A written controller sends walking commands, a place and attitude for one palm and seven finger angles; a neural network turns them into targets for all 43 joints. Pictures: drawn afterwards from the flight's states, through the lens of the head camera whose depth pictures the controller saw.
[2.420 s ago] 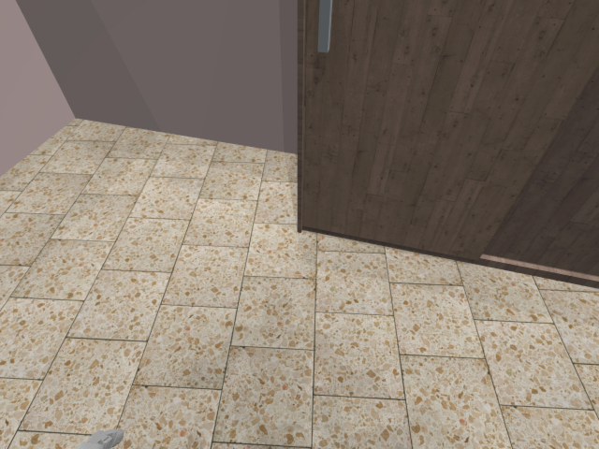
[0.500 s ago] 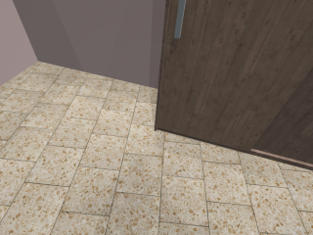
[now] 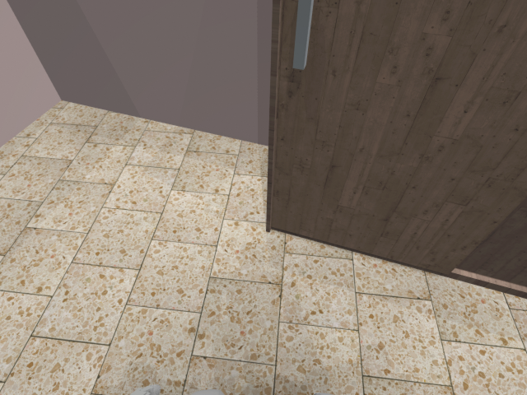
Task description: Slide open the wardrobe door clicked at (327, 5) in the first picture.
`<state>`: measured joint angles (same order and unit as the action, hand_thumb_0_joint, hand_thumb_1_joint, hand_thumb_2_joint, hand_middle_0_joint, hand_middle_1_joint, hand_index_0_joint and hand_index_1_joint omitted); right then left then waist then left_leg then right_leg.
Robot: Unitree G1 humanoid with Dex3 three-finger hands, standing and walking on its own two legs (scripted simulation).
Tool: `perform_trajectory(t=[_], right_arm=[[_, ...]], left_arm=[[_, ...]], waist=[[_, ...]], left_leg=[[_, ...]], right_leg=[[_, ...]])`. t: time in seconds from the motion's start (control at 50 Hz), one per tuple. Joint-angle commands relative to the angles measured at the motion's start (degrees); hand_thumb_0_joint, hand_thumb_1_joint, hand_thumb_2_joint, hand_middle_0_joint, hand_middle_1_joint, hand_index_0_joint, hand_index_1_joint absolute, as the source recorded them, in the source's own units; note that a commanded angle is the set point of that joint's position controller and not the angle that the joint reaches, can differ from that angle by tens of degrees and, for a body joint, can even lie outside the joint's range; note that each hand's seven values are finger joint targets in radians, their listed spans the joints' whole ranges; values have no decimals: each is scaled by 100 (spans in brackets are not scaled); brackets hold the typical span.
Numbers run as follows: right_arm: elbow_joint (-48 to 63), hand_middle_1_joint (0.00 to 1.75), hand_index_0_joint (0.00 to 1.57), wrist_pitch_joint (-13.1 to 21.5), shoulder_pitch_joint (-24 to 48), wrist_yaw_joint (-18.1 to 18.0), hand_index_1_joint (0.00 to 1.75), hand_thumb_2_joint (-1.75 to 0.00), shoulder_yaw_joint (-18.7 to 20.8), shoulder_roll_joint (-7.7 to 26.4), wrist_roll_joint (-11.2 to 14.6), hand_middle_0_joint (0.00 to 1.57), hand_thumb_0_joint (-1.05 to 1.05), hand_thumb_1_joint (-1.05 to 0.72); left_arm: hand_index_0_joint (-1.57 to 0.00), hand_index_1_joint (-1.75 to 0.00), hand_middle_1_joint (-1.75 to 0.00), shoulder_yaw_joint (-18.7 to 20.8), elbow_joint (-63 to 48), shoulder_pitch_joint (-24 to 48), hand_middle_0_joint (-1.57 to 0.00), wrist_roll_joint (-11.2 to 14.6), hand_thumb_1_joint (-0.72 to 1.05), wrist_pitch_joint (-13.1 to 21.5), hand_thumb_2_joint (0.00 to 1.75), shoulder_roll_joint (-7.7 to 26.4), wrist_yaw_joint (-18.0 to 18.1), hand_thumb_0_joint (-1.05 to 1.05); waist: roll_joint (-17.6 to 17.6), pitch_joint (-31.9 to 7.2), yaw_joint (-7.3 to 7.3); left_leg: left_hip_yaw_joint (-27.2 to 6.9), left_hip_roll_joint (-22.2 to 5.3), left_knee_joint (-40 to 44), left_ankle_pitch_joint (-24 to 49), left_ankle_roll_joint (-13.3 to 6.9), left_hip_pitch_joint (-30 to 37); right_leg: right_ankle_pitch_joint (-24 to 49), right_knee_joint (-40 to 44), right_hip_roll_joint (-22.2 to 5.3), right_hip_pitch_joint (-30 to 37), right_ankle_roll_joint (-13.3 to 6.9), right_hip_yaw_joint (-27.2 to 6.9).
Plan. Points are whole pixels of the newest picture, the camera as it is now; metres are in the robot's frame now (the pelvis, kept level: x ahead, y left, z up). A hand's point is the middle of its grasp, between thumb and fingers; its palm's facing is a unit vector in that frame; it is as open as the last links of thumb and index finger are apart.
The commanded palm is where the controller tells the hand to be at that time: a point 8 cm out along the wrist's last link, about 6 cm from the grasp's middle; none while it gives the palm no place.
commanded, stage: turn to face it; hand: left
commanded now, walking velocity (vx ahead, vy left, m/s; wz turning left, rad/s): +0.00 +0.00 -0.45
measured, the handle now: (305, 21) +0.83 -0.07 +0.18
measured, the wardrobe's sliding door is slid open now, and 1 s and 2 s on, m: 0.00 0.00 0.00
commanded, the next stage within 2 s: take the last steps up to it in 0.44 s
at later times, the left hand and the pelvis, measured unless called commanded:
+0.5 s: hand out of the picture +0.12 +0.23 -0.16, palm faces -0.12 -0.98 -0.17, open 7.4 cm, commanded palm none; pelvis +0.07 +0.05 +0.02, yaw -12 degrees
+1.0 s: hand out of the picture +0.13 +0.19 -0.16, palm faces -0.20 -0.97 -0.13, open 7.4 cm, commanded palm none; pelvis +0.13 +0.03 +0.01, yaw -16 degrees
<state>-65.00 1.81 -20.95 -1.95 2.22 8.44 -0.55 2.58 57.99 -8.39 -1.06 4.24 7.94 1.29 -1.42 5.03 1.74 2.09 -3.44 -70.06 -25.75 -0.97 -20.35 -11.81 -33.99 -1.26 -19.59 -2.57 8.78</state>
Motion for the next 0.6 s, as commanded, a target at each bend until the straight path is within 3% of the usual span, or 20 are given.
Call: perform_trajectory(t=[0.0, 0.04, 0.12, 0.16, 0.18, 0.2, 0.22, 0.24, 0.26, 0.28, 0.32, 0.36, 0.46, 0.52, 0.56, 0.58], right_arm=[[263, 30, 20, -104, -709, 46, 30, -90, -6, -75, -62, 20, 0, -90], [377, 30, 20, -148, -470, 45, 30, -90, 0, -12, -71, 20, 0, -90], [688, 30, 20, -104, 118, 50, 30, -90, 35, 247, -44, 20, 0, -90], [695, 30, 20, -48, 17, 35, 30, -90, 55, 358, -23, 20, 0, -90], [671, 30, 20, -2, -77, 10, 30, -90, 80, 558, -25, 20, 0, -90], [753, 30, 20, 35, -90, -12, 30, -90, 159, 1013, -77, 20, 0, -90], [863, 30, 20, -21, 48, -28, 30, -90, 211, 1312, -109, 20, 0, -90], [916, 30, 20, -42, 381, -50, 30, -90, 198, 1200, -129, 20, 0, -90], [1020, 30, 20, -9, 689, -73, 30, -90, 134, 1013, -102, 20, 0, -90], [1094, 30, 20, -2, 866, -79, 30, -90, 111, 939, -101, 20, 0, -90], [1121, 30, 20, 9, 999, -73, 30, -90, 107, 888, -88, 20, 0, -90], [1078, 30, 20, 25, 860, -73, 30, -90, 140, 794, -79, 20, 0, -90], [851, 30, 20, -33, 436, -56, 30, -90, 226, 923, -99, 20, 0, -90], [757, 30, 20, -97, 430, -30, 30, -90, 289, 1060, -103, 20, 0, -90], [702, 30, 20, -117, 354, 6, 30, -90, 296, 1057, -108, 20, 0, -90], [691, 30, 20, -126, 430, 21, 30, -90, 290, 1063, -106, 20, 0, -90]], left_arm=[[-20, -30, -30, 76, -97, -476, -20, -51, 90, -121, 90, 686, 52, 0], [-20, -30, -30, 131, -140, -515, -20, -51, 90, -196, 90, 718, 21, 0], [-20, -30, -30, 233, -217, -564, -20, -35, 90, -308, 90, 1024, -23, 0], [-20, -30, -30, 256, -269, -509, -20, -9, 90, -383, 90, 1007, -25, 0], [-20, -30, -30, 215, -308, -579, -20, 15, 90, -429, 90, 845, -37, 0], [-20, -30, -30, 176, -375, -708, -20, 67, 90, -474, 90, 567, -73, 0], [-20, -30, -30, 194, -446, -686, -20, 69, 90, -490, 90, 564, -94, 0], [-20, -30, -30, 249, -401, -638, -20, 0, 90, -548, 90, 711, -89, 0], [-20, -30, -30, 282, -307, -762, -20, -28, 90, -576, 90, 793, -107, 0], [-20, -30, -30, 312, -248, -854, -20, -51, 90, -582, 90, 737, -130, 0], [-20, -30, -30, 285, -164, -1050, -20, -51, 90, -613, 90, 603, -136, 0], [-20, -30, -30, 277, -173, -1037, -20, -42, 90, -622, 90, 527, -132, 0], [-20, -30, -30, 211, -320, -627, -20, -32, 90, -643, 90, 459, -111, 0], [-20, -30, -30, 165, -323, -623, -20, -21, 90, -617, 90, 392, -92, 0], [-20, -30, -30, 152, -267, -698, -20, -36, 90, -565, 90, 393, -107, 0], [-20, -30, -30, 153, -189, -901, -20, -43, 90, -539, 90, 397, -118, 0]], waist=[[742, -267, 181], [1011, -320, 100], [893, -452, -36], [731, -513, 82], [168, -559, 98], [-1202, -537, 86], [-1717, -362, 79], [-1368, -199, 23], [-1175, -137, -154], [-677, -92, -243], [-499, -258, -315], [-551, -473, -261], [-694, -713, 7], [-922, -792, 20], [-848, -777, -8], [-766, -811, -146]], left_leg=[[86, -326, 1185, 274, 243, 230], [256, -235, 1717, 645, 328, 291], [326, -82, 2778, 835, 413, 535], [346, -43, 3778, 1291, 450, 1244], [95, -304, 4370, 1407, 396, 1726], [-1256, -1363, 5099, 1522, -8, 1717], [-1998, -2211, 5661, 1573, -590, 1180], [-1847, -2211, 5787, 1466, -772, 760], [-1585, -2003, 5772, 1763, -761, 591], [-1176, -1816, 5662, 1936, -711, 552], [-456, -1492, 5518, 2356, -591, 779], [-140, -1381, 5394, 2978, -601, 1047], [-64, -1562, 5114, 3774, -759, 1711], [-8, -1636, 4937, 3733, -764, 1759], [-82, -1611, 4924, 2735, -653, 1360], [-16, -1557, 4841, 1984, -531, 1128]], right_leg=[[1942, 1813, -1363, -653, -751, -1140], [1392, 1841, -1165, -682, -735, -1208], [662, 1653, -1119, -396, -703, -1653], [106, 1302, -938, -627, -473, -1643], [-320, 864, -647, -881, -244, -1490], [-1156, -65, 37, -1231, 133, -1006], [-2037, -1255, 225, -1150, 340, -584], [-2028, -2090, 30, -998, 339, -873], [-1762, -2492, -91, -1006, 354, -988], [-1534, -2775, -101, -998, 372, -950], [-1123, -2965, -130, -1001, 461, -862], [-1019, -2735, -161, -932, 526, -766], [-1402, -1553, -191, -662, 545, -556], [-1434, -804, -136, -286, 477, -412], [-1137, -230, -34, 254, 390, -312], [-780, 306, -7, 645, 347, -235]])
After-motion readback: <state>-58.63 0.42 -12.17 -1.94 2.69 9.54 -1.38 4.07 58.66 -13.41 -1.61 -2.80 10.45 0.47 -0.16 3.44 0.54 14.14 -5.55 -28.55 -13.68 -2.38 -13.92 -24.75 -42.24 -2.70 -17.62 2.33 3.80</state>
